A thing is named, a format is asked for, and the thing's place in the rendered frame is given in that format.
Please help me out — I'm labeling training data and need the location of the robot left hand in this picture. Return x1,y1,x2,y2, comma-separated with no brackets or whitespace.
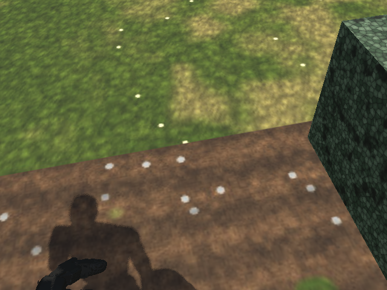
36,257,107,290

